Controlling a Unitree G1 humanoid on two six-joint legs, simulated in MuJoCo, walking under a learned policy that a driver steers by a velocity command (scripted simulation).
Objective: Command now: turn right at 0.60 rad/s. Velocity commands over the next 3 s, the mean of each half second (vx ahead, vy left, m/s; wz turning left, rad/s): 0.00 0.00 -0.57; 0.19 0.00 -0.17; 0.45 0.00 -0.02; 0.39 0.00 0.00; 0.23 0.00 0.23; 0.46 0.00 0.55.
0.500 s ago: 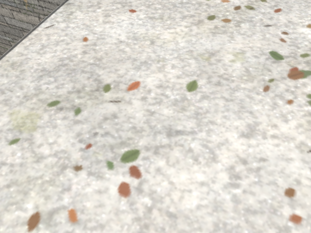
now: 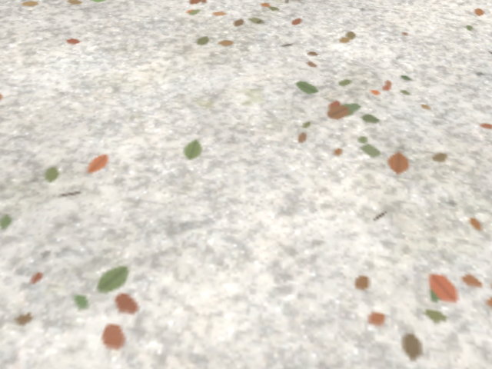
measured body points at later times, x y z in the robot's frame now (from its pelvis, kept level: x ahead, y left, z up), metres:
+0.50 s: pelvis -0.02 -0.05 +0.00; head +0.02 -0.09 +0.45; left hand +0.22 +0.17 -0.06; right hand +0.05 -0.38 -0.11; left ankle +0.01 +0.10 -0.65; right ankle -0.03 -0.15 -0.74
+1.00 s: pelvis +0.06 -0.06 +0.01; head +0.08 -0.04 +0.46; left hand +0.30 +0.14 -0.10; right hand -0.01 -0.33 -0.10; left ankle +0.03 +0.07 -0.74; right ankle +0.04 -0.20 -0.67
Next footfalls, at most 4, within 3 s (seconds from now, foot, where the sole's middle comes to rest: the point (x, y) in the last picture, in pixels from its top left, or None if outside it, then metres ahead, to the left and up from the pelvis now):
0.34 right None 0.01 -0.16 -0.77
0.80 left None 0.07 0.05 -0.77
1.24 right None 0.27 -0.30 -0.77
1.76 left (308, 307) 0.64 -0.18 -0.77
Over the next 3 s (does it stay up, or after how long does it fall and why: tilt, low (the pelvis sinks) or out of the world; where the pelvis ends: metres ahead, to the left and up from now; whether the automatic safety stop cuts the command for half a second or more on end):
stays up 0.91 -0.26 -0.01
